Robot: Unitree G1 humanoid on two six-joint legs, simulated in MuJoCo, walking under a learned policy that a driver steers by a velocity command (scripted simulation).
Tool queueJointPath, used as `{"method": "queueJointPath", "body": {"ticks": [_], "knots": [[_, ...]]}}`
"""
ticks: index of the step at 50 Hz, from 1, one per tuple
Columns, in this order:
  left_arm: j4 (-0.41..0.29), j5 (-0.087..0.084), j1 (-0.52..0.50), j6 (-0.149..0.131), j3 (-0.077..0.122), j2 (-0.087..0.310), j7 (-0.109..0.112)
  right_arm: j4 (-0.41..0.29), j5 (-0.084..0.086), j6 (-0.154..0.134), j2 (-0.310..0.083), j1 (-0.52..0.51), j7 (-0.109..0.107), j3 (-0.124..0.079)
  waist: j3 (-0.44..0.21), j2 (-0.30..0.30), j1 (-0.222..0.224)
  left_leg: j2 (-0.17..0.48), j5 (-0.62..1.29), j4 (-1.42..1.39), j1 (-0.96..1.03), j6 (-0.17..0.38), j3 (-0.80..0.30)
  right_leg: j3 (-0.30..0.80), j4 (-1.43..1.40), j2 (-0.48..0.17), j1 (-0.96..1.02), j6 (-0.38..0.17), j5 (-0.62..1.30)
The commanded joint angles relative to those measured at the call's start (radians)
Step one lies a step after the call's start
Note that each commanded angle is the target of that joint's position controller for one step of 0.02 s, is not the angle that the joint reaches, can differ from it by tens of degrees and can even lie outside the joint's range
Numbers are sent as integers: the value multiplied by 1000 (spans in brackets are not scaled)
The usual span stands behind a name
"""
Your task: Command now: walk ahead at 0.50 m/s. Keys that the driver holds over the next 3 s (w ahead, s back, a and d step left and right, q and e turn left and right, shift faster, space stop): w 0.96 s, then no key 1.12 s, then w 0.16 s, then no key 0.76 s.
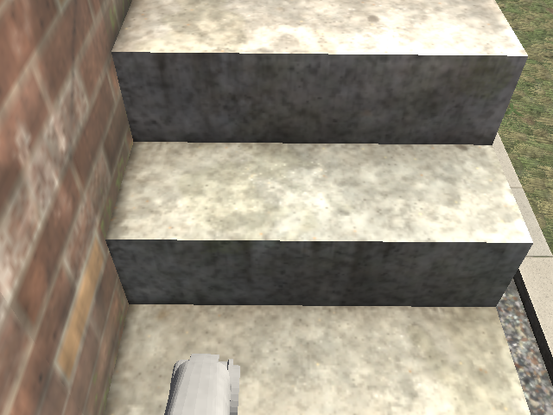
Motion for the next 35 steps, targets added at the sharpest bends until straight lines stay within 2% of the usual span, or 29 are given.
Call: {"method": "queueJointPath", "body": {"ticks": [1, 2, 3, 4, 5, 6, 7, 8, 9, 10, 11, 12, 14, 15, 16, 17, 18, 19, 21, 24, 26, 27, 28, 29, 30, 31, 32, 33, 35], "knots": [[-61, -14, -22, -15, -7, 104, -11, -188, 15, 24, -22, -234, -17, 21, 101, -28, -17, 94, -36, -362, 154, -7, 115, 153, -401, -241, -200, -161, 85], [-89, -58, -148, -10, 9, 178, -42, -246, 22, 31, -44, -295, 0, 16, 105, -146, -109, 52, -32, -470, 553, -29, 164, 127, -493, -249, -482, -231, 674], [-72, -96, -128, -27, 19, 262, -58, -243, 9, 45, -57, -191, 2, 11, 10, -207, -183, -13, -83, -475, 633, -85, 177, 126, -383, -296, -374, -281, 1278], [-92, -110, -110, -63, 39, 347, -70, -249, 17, 56, -100, -66, -9, 2, -54, -191, -253, -48, -86, -617, 662, -141, 165, 105, -270, -343, -146, -285, 1771], [-102, -223, -99, -53, 85, 454, -58, -206, -9, 54, -97, -29, -8, -9, -162, -272, -242, -147, -80, -838, 788, -190, 307, -8, -138, -203, -110, -312, 1905], [-106, -186, -129, -34, 95, 439, -75, -193, 0, 74, -167, -8, -7, -35, -215, -259, -256, -205, -12, -1095, 941, -181, 343, 15, 2, -197, -70, -357, 2062], [-60, -99, -46, -10, 71, 293, -108, -54, -22, 91, -243, 282, -43, -84, -335, -72, -282, -126, 29, -1272, 1271, -75, 78, 61, 378, -164, -221, -271, 1871], [-37, -24, 55, 22, 26, 125, -156, 73, -46, 96, -324, 523, -61, -101, -449, 252, -253, 195, -38, -1571, 1485, 201, -552, 114, 875, -10, -523, -167, 576], [-76, -88, -56, 42, 30, 77, -150, 84, -77, 80, -226, 572, -51, -79, -311, 204, -276, 265, -622, -1752, 1317, 139, -909, 342, 1213, 18, -744, -162, 519], [-140, -145, -205, 31, 25, 30, -97, 130, -45, 47, -207, 491, -53, -91, -62, 215, -232, 226, -698, -1725, 1125, 80, -806, 305, 1355, 7, -923, -150, 527], [-172, -130, -221, 21, 14, 20, -56, 147, -17, 18, -149, 346, -43, -84, -51, 164, -138, 198, -599, -1692, 1060, 86, -685, 295, 1425, -17, -949, -140, 510], [-175, -102, -246, 25, 34, 95, -30, 154, -9, 2, -48, 197, -36, -59, -29, 60, -68, 179, -562, -1668, 995, 73, -569, 272, 1470, -28, -974, -132, 470], [-239, -100, -229, 54, 23, 40, 9, 206, -23, -32, 60, 121, -27, -30, -17, 79, 4, 127, -449, -1707, 1026, 29, -360, 253, 1616, -12, -1106, -150, 380], [-265, -108, -231, 71, 12, 26, 8, 215, -38, -49, 66, 171, -15, -25, -9, 105, 1, 116, -327, -1725, 1040, 6, -255, 212, 1577, -30, -1139, -152, 410], [-281, -116, -237, 79, 1, -19, 3, 217, -31, -58, 50, 139, -9, -30, -1, 122, 24, 114, -272, -1751, 1007, -10, -185, 162, 1614, -47, -1162, -153, 328], [-290, -152, -247, 82, -9, -44, 1, 186, -24, -63, 15, 71, 1, -42, 21, 112, 33, 138, -281, -1806, 902, -20, -146, 126, 1620, -63, -1111, -128, 238], [-324, -181, -312, 81, -16, -46, 9, 200, -36, -62, -19, 104, 0, -47, 30, 198, 12, 173, -382, -1855, 890, 2, -194, 100, 1879, -39, -1171, -147, 64], [-347, -186, -337, 81, -23, -53, 16, 241, -61, -64, -17, 170, -2, -40, 44, 173, 3, 211, -465, -1864, 938, -7, -251, 122, 2036, -40, -1300, -166, 54], [-379, -159, -365, 78, -52, -54, 17, 307, -93, -66, -17, 314, -9, -27, 55, 77, -22, 215, -451, -1837, 1081, -31, -253, 140, 2026, -57, -1502, -195, 139], [-465, -153, -512, 78, -40, 61, 1, 336, -107, -89, -51, 437, -4, -17, 59, 88, -43, 210, -376, -1878, 1105, -64, -187, 54, 1763, -153, -1529, -149, 277], [-504, -150, -596, 103, -36, 69, -2, 344, -100, -94, -53, 522, -4, -13, 86, 156, -67, 239, -338, -1965, 1077, -33, -200, 8, 1673, -190, -1534, -124, 307], [-534, -141, -682, 108, -41, 64, -6, 353, -77, -86, -68, 565, 7, -17, 111, 159, -89, 279, -319, -2025, 1090, -17, -213, -11, 1669, -196, -1553, -120, 203], [-534, -131, -671, 116, -60, 16, -14, 377, -70, -80, -76, 597, 10, -12, 91, 179, -87, 297, -261, -2015, 1154, -6, -212, -5, 1725, -200, -1561, -139, 214], [-550, -115, -715, 101, -55, 21, -21, 356, -70, -86, -33, 518, 17, -9, 106, 179, -49, 292, -69, -2041, 1106, -34, -114, -22, 1603, -218, -1414, -165, 166], [-576, -106, -775, 104, -60, 33, -35, 333, -56, -87, -50, 445, 19, -8, 51, 158, -38, 256, 106, -2069, 978, -31, -32, -71, 1463, -192, -1165, -185, 118], [-589, -102, -767, 112, -68, 41, -45, 346, -68, -102, -97, 435, 10, -9, 17, 186, -9, 254, 476, -2050, 910, -5, 7, -112, 1394, -150, -948, -190, 157], [-655, -81, -831, 119, -71, 20, -56, 324, -79, -113, -180, 410, -5, -27, -107, 328, 56, 242, 835, -2057, 939, 22, 43, -139, 1217, -67, -669, -185, 89], [-635, -100, -791, 125, -64, 46, -56, 324, -33, -132, -223, 393, 8, -52, -103, 345, 64, 244, 1257, -1978, 1083, 30, 52, -194, 1081, -1, -605, -126, -40], [-560, -115, -673, 112, -37, 129, -34, 280, 24, -135, -297, 294, 38, -94, -109, 322, 94, 238, 1507, -1818, 1471, -26, 77, -225, 608, 90, -577, -95, -104]]}}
